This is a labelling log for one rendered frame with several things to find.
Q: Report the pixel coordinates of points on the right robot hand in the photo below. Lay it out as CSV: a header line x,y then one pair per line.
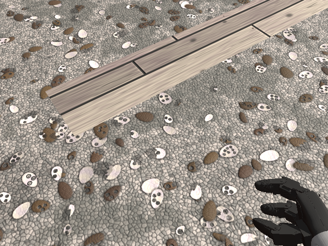
x,y
308,216

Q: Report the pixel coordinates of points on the right robot forearm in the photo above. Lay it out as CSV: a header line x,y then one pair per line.
x,y
320,239

